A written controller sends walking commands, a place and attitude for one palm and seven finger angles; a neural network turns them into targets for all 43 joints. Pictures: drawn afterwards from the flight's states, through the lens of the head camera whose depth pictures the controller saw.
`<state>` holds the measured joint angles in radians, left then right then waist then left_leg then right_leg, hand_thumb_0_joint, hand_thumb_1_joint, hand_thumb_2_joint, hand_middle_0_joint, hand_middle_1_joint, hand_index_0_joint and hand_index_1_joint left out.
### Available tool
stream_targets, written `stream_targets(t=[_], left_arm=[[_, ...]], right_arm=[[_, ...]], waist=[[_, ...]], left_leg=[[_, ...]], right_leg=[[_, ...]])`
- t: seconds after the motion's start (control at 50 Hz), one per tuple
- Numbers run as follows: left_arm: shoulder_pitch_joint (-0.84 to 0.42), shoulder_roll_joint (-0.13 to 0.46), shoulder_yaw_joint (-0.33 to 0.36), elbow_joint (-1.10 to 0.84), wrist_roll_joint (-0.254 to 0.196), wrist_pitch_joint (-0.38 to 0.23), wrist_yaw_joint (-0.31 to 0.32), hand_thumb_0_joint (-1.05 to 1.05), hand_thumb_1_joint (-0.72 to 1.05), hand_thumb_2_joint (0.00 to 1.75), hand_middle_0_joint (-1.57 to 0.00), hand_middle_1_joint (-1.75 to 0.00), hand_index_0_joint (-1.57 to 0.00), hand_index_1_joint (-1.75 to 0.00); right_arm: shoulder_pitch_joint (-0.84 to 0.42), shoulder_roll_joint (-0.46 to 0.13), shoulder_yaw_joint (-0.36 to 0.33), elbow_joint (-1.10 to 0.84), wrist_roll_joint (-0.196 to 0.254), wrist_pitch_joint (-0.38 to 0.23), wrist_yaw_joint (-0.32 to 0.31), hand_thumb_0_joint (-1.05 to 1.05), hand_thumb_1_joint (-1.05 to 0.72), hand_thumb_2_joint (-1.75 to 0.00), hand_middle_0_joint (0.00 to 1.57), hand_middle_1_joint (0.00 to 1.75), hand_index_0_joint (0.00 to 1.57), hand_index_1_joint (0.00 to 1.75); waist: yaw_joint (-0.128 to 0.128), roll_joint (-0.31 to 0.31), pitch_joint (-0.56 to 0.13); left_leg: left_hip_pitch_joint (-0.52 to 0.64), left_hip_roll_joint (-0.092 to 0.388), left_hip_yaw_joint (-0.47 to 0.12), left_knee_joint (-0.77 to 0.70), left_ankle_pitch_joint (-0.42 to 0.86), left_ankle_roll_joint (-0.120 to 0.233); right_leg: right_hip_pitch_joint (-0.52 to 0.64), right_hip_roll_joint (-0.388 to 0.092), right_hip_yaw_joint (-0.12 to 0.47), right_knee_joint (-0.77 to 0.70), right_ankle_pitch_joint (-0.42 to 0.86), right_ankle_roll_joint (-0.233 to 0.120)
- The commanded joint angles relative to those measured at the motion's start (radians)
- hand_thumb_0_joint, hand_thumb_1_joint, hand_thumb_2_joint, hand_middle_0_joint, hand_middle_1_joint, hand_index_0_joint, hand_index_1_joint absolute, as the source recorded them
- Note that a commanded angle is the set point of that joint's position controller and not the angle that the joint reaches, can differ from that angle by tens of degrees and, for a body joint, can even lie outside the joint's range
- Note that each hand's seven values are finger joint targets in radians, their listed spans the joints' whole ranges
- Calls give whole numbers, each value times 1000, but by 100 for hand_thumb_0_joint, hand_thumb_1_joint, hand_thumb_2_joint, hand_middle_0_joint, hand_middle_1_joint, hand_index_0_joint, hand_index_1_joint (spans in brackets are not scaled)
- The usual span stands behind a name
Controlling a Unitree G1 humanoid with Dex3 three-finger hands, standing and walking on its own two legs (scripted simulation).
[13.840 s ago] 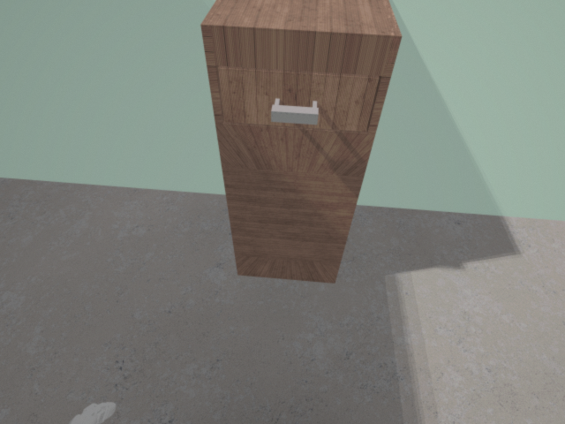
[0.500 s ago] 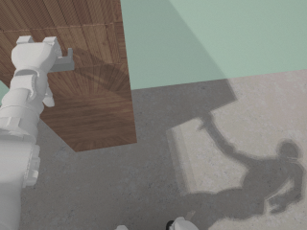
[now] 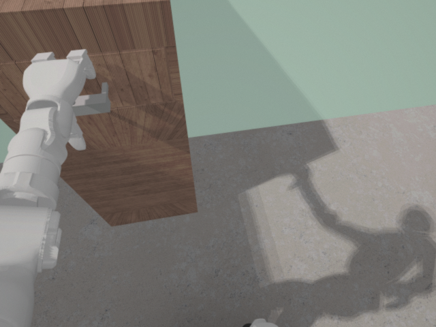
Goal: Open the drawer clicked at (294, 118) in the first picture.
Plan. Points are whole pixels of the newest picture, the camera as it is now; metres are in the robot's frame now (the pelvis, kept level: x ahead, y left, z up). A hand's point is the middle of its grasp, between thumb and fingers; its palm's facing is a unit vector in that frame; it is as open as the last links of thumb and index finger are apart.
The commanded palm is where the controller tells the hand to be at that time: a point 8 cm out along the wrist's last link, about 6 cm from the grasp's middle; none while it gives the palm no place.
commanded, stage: lift the fingers back up to retry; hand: left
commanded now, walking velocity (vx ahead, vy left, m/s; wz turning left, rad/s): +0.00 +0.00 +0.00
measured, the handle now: (82, 97) +0.56 +0.25 +0.07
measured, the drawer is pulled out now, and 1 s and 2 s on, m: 0.00 0.00 0.00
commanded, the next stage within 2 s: re-aim the fingers above the handle in 0.40 s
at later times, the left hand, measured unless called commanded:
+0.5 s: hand (61, 99) +0.50 +0.25 +0.12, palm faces -0.04 +0.00 -1.00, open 13.8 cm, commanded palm +0.48 +0.25 +0.18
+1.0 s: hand (72, 97) +0.50 +0.23 +0.12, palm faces -0.03 +0.00 -1.00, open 13.8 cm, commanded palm +0.48 +0.24 +0.18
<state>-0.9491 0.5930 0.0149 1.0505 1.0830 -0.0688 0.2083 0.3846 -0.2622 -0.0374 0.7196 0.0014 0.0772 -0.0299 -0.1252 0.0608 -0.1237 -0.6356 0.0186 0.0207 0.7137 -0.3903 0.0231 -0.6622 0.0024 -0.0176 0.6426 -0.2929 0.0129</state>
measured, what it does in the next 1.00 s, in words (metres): stands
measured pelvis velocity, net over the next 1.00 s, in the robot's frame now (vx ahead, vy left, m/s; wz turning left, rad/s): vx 0.01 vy -0.01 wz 0.00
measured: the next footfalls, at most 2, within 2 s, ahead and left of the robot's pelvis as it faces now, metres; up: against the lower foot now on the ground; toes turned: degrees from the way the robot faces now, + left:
none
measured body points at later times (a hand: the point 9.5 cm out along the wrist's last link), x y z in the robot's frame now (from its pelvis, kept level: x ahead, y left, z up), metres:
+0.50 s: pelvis +0.01 -0.01 +0.01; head +0.09 -0.01 +0.45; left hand +0.49 +0.24 +0.18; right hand +0.05 -0.28 -0.12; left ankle -0.04 +0.10 -0.72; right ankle +0.00 -0.13 -0.72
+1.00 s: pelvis +0.01 -0.01 +0.01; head +0.08 -0.02 +0.46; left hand +0.49 +0.23 +0.18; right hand +0.03 -0.28 -0.12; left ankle -0.04 +0.10 -0.72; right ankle +0.00 -0.13 -0.72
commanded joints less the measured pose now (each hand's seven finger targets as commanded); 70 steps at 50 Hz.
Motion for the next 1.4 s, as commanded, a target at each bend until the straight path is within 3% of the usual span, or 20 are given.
stream_targets(t=[0.0,0.08,0.1,0.24,0.3,0.36,0.42,0.44,0.5,0.54,0.58,0.72,0.86,0.98,1.12,1.14,1.18,1.24,1.32,1.38], left_arm=[[-488,299,53,-163,-10,68,35,0,-50,30,-30,-120,-30,-120],[-467,324,53,-164,-22,97,-32,0,-50,30,-30,-120,-30,-120],[-475,263,-4,-168,-28,99,-56,0,-50,30,-30,-120,-30,-120],[-453,251,-11,-239,-56,15,-153,0,-50,30,-30,-120,-30,-120],[-408,266,-2,-171,-50,4,-148,0,-50,30,-30,-120,-30,-120],[-483,287,12,-217,-40,-21,-120,0,-50,30,-30,-120,-30,-120],[-528,296,37,-321,-36,-51,-89,0,-50,30,-30,-120,-30,-120],[-528,312,55,-333,-36,-58,-80,0,-50,30,-30,-120,-30,-120],[-513,315,70,-297,-38,-41,-49,0,-50,30,-30,-120,-30,-120],[-546,230,10,-300,-42,-20,-34,0,-50,30,-30,-120,-30,-120],[-534,277,46,-280,-36,6,-21,0,-50,30,-30,-120,-30,-120],[-484,281,30,-194,-23,76,-58,0,-50,30,-30,-120,-30,-120],[-428,258,19,-237,-36,24,-105,0,-50,30,-30,-120,-30,-120],[-463,286,61,-311,-25,-7,-51,0,-50,30,-30,-120,-30,-120],[-513,299,57,-239,-8,59,-3,0,-50,30,-30,-120,-30,-120],[-528,278,37,-251,-10,63,-10,0,-50,30,-30,-120,-30,-120],[-522,216,-17,-244,-13,76,-30,0,-50,30,-30,-120,-30,-120],[-522,141,-77,-217,-31,81,-74,0,-50,30,-30,-120,-30,-120],[-513,154,-72,-199,-42,61,-109,0,-50,30,-30,-120,-30,-120],[-515,224,-2,-250,-33,18,-95,0,-50,30,-30,-120,-30,-120]], right_arm=[[114,-170,-57,-52,0,-15,-3,0,-90,-90,20,30,20,30],[100,-175,-54,-68,11,-4,-11,0,-90,-90,20,30,20,30],[94,-172,-52,-73,13,-3,-14,0,-90,-90,20,30,20,30],[70,-167,-53,-89,18,5,-29,0,-90,-90,20,30,20,30],[54,-170,-41,-88,23,8,-34,0,-90,-90,20,30,20,30],[57,-167,-45,-89,19,0,-31,0,-90,-90,20,30,20,30],[69,-159,-59,-95,6,-8,-24,0,-90,-90,20,30,20,30],[74,-160,-62,-94,3,-7,-23,0,-90,-90,20,30,20,30],[73,-158,-62,-84,3,-8,-18,0,-90,-90,20,30,20,30],[74,-155,-66,-75,3,-12,-10,0,-90,-90,20,30,20,30],[77,-163,-65,-66,4,-11,-7,0,-90,-90,20,30,20,30],[61,-165,-52,-78,10,-1,-11,0,-90,-90,20,30,20,30],[48,-163,-53,-98,15,1,-24,0,-90,-90,20,30,20,30],[49,-154,-59,-94,12,-12,-20,0,-90,-90,20,30,20,30],[44,-159,-55,-76,12,-25,-15,0,-90,-90,20,30,20,30],[46,-162,-57,-77,9,-24,-15,0,-90,-90,20,30,20,30],[45,-157,-58,-80,14,-25,-14,0,-90,-90,20,30,20,30],[51,-161,-59,-76,15,-24,-16,0,-90,-90,20,30,20,30],[44,-162,-51,-80,21,-21,-26,0,-90,-90,20,30,20,30],[47,-157,-51,-88,14,-22,-28,0,-90,-90,20,30,20,30]], waist=[[13,55,-425],[20,15,-435],[8,2,-418],[15,-15,-350],[22,-36,-247],[23,1,-302],[34,80,-441],[32,50,-471],[31,38,-451],[7,21,-445],[24,42,-449],[33,7,-412],[36,-34,-368],[51,35,-399],[32,18,-387],[28,18,-426],[19,38,-417],[-6,-15,-372],[-1,-25,-310],[29,12,-371]], left_leg=[[283,-11,-20,-66,594,2],[292,-14,-7,-89,604,11],[300,-15,-6,-96,595,15],[338,-21,-9,-118,576,21],[264,-27,-3,-139,473,17],[279,-28,-4,-132,485,15],[366,-26,-9,-98,621,9],[375,-26,-13,-85,652,11],[351,-27,-15,-85,649,10],[364,-24,-15,-84,645,12],[357,-25,-14,-91,644,9],[304,-29,3,-119,583,17],[294,-27,6,-132,553,25],[332,-28,-2,-126,574,17],[308,-31,5,-135,522,15],[328,-32,7,-129,547,17],[350,-30,6,-125,556,16],[360,-25,0,-132,537,20],[326,-31,-6,-145,460,22],[337,-32,-7,-132,516,20]], right_leg=[[242,46,-28,-36,353,-32],[323,40,-20,-58,414,-29],[319,39,-19,-69,411,-26],[326,36,-9,-104,392,-31],[297,32,-14,-106,344,-34],[302,30,-5,-93,349,-38],[315,34,-2,-68,406,-38],[328,38,-2,-63,423,-37],[322,39,-7,-60,426,-33],[303,41,-12,-67,418,-32],[311,41,-12,-65,423,-34],[371,35,-10,-77,441,-33],[380,33,-4,-90,435,-31],[352,37,-5,-78,396,-39],[351,36,-9,-81,382,-37],[366,35,-4,-83,401,-36],[340,36,-7,-85,397,-35],[316,36,-12,-106,373,-34],[291,34,-11,-110,326,-35],[320,33,-5,-88,359,-40]])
